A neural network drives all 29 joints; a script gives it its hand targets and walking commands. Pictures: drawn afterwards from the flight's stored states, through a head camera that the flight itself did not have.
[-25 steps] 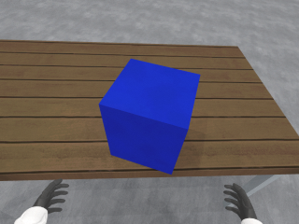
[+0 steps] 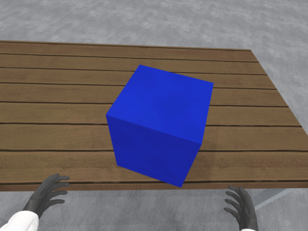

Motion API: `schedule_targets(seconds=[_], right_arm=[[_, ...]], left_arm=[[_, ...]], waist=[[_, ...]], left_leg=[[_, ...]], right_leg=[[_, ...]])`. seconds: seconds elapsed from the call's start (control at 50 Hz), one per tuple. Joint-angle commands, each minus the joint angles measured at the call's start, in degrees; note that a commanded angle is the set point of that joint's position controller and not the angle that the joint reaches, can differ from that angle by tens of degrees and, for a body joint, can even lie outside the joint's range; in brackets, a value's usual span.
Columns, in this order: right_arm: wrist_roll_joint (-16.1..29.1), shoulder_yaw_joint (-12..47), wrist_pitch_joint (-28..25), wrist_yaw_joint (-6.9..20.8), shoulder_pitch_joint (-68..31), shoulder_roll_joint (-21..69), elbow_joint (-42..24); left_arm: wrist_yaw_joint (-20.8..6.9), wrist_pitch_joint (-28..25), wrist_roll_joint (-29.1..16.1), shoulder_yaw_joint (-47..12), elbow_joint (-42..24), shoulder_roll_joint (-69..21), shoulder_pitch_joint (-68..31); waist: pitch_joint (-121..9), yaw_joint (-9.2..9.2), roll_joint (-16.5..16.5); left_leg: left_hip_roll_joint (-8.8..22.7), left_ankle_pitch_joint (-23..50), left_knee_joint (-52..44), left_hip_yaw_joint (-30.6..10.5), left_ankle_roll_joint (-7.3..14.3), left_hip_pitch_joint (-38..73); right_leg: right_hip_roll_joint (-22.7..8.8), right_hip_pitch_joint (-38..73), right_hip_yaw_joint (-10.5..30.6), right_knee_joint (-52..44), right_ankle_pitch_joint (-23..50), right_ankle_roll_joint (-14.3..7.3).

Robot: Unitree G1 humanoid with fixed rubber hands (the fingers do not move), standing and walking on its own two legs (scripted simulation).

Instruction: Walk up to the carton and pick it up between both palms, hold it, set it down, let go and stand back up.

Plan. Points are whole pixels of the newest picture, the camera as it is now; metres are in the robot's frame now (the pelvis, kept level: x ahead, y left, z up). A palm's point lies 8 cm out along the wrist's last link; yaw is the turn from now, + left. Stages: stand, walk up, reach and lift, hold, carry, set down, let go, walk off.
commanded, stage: reach and lift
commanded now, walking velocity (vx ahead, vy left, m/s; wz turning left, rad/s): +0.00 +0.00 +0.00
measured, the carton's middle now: (160, 128) +0.38 +0.01 +0.03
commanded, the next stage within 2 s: none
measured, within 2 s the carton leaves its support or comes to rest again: neither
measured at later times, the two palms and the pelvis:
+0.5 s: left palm (30, 208) +0.15 +0.28 +0.03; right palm (239, 224) +0.15 -0.17 +0.03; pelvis +0.01 +0.00 +0.00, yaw +1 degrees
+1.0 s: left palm (35, 175) +0.20 +0.27 +0.08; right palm (240, 201) +0.19 -0.17 +0.06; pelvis +0.01 +0.00 +0.00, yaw +1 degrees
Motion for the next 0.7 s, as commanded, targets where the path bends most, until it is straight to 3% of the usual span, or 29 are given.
schedule_targets(seconds=[0.0,0.02,0.04,0.06,0.1,0.16,0.28,0.3,0.34,0.38,0.44,0.46,0.5,0.54,0.56,0.6,0.68], right_arm=[[0.13,-0.59,-3.62,-1.99,2.25,-3.14,-9.64],[0.25,-0.61,-3.52,-2.52,2.37,-2.11,-9.32],[0.78,-0.31,-4.46,-2.44,4.01,-2.50,-10.75],[0.94,-1.03,-4.94,-2.59,3.93,-2.52,-10.93],[1.59,0.26,-6.37,-2.81,3.97,-2.49,-12.47],[2.20,-0.29,-7.79,-3.35,6.84,-1.94,-12.46],[3.39,2.06,-9.73,-5.04,9.62,-0.50,-16.53],[2.69,2.91,-9.90,-5.71,11.22,0.67,-17.79],[3.04,5.37,-10.45,-6.57,13.26,2.35,-20.32],[3.07,6.07,-10.76,-7.31,15.13,3.07,-19.41],[2.94,7.57,-11.57,-8.14,14.97,4.23,-23.39],[2.67,6.78,-11.39,-8.59,15.56,4.00,-23.80],[2.15,8.67,-11.90,-8.98,15.49,5.51,-26.49],[1.28,8.20,-11.15,-9.72,14.09,5.22,-26.83],[0.90,7.80,-10.27,-10.27,13.08,5.20,-25.56],[0.47,6.39,-8.77,-10.34,11.08,4.58,-23.59],[1.49,4.97,-4.54,-10.85,7.06,4.42,-25.13]], left_arm=[[-1.10,-3.83,-1.50,3.69,-7.28,7.32,1.57],[-1.42,-4.31,-1.49,4.51,-9.05,8.74,0.76],[-1.14,-5.01,-1.68,4.65,-10.39,8.22,2.71],[-1.44,-5.44,-2.45,3.67,-11.45,8.27,3.06],[-1.49,-6.87,-2.12,4.76,-12.40,9.06,2.55],[-1.68,-8.53,-2.93,3.62,-13.46,8.01,4.63],[-2.76,-11.22,-4.41,4.18,-14.82,9.92,4.52],[-3.06,-11.79,-5.20,4.21,-14.66,10.65,5.76],[-3.24,-12.94,-5.43,4.75,-15.24,11.09,6.38],[-3.70,-12.98,-5.61,4.21,-15.30,10.54,6.82],[-3.84,-14.63,-6.47,3.81,-17.53,11.70,5.29],[-3.57,-15.01,-6.61,5.24,-18.57,13.89,4.70],[-3.49,-15.82,-7.47,3.88,-18.17,12.36,2.88],[-3.29,-15.71,-7.36,4.30,-17.36,13.30,2.62],[-3.62,-14.75,-8.23,2.36,-16.16,12.18,1.83],[-3.31,-13.86,-8.98,1.79,-15.66,11.68,0.00],[-2.25,-11.43,-9.88,1.43,-18.78,13.28,-2.02]], waist=[[-4.61,-0.65,3.64],[-3.55,-0.53,6.07],[-5.03,-0.48,5.45],[-4.30,-1.57,5.38],[-4.74,-0.37,6.47],[-4.99,-0.96,6.74],[-3.53,-0.04,6.39],[-2.92,-0.26,5.05],[-3.36,1.74,5.01],[-1.83,0.93,5.50],[-2.08,2.06,5.95],[-2.84,1.64,7.27],[-2.80,2.18,5.31],[-1.12,2.06,6.29],[-0.43,0.79,6.34],[-0.23,-0.04,6.50],[-1.75,-0.59,8.63]], left_leg=[[-2.19,11.78,-0.11,-0.81,-1.99,8.10],[-2.46,11.63,-0.23,-0.68,-2.26,8.41],[-2.06,14.04,0.02,-1.42,-2.61,8.16],[-1.54,14.53,0.43,-2.10,-3.02,8.17],[-2.42,14.55,0.66,-2.04,-3.37,7.40],[-1.62,19.03,1.33,-3.47,-4.15,7.51],[-2.40,16.70,1.68,-3.30,-3.82,8.11],[-1.87,16.44,1.89,-3.55,-3.37,8.93],[-2.15,16.78,2.22,-3.11,-2.87,8.96],[-1.99,17.34,2.34,-3.93,-2.96,9.51],[-1.64,12.42,1.60,-3.80,-2.20,8.74],[-1.77,12.07,1.55,-3.48,-2.25,8.66],[-1.36,8.71,1.56,-3.96,-1.50,7.60],[-0.98,4.43,0.90,-3.85,-0.97,6.44],[-0.67,3.21,0.43,-4.01,-0.82,6.98],[-0.31,0.11,0.18,-4.14,-0.74,5.93],[-0.19,-0.30,-0.84,-3.62,-0.20,3.82]], right_leg=[[2.45,-8.13,-2.94,-4.36,7.71,-3.13],[2.04,-9.12,-2.71,-4.35,6.93,-3.13],[2.80,-7.82,-2.96,-4.48,7.08,-3.68],[2.91,-8.25,-3.36,-4.36,6.98,-3.90],[2.38,-8.00,-2.93,-4.53,7.67,-3.73],[3.76,-7.47,-3.88,-3.89,8.82,-4.20],[2.88,-8.05,-3.12,-4.59,9.01,-3.71],[2.57,-8.24,-2.93,-4.92,9.28,-3.87],[2.25,-8.44,-2.54,-4.36,10.54,-3.65],[2.85,-9.07,-2.46,-4.44,10.42,-3.59],[1.83,-10.11,-2.30,-4.98,6.34,-3.77],[1.63,-9.40,-2.34,-4.53,7.02,-3.71],[1.08,-10.38,-2.20,-4.66,4.85,-3.46],[0.35,-11.27,-2.09,-4.75,1.59,-3.58],[0.34,-12.05,-1.90,-5.31,0.24,-3.76],[0.51,-12.54,-2.14,-5.24,-3.82,-4.43],[0.16,-9.79,-1.67,-4.22,-2.87,-4.12]])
